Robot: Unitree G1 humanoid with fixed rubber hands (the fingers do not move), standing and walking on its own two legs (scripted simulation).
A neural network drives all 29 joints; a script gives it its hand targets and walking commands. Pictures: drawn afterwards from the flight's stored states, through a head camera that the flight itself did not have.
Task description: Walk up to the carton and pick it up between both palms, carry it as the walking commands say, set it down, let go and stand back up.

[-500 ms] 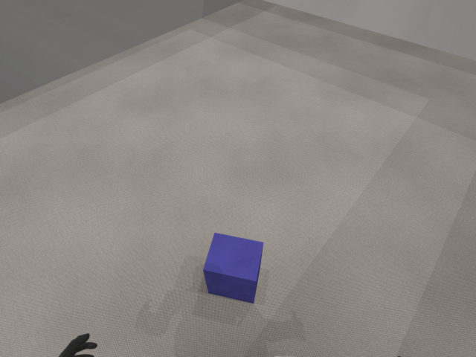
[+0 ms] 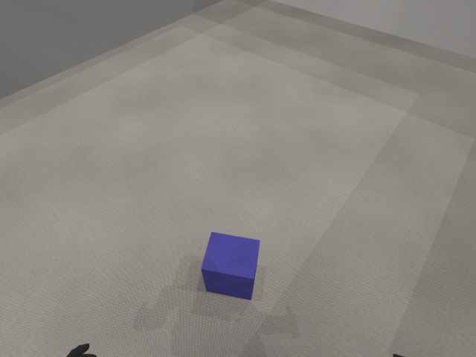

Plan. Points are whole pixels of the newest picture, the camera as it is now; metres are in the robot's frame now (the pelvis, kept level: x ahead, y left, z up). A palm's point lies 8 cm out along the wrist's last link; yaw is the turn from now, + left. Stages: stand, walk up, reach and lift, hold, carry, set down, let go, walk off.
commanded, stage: walk up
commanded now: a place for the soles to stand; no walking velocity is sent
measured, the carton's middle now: (231, 266) +0.53 +0.03 -0.65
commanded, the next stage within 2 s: none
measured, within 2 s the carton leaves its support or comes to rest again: neither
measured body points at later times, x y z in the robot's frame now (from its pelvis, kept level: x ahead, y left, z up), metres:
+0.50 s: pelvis +0.05 +0.10 -0.03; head +0.08 +0.08 +0.42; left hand +0.10 +0.45 -0.12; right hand +0.13 -0.24 -0.13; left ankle +0.11 +0.21 -0.73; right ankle +0.04 -0.06 -0.68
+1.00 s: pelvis +0.13 +0.14 -0.02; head +0.13 +0.14 +0.43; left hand +0.30 +0.42 -0.12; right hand +0.11 -0.18 -0.14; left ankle +0.19 +0.26 -0.73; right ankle +0.15 +0.02 -0.73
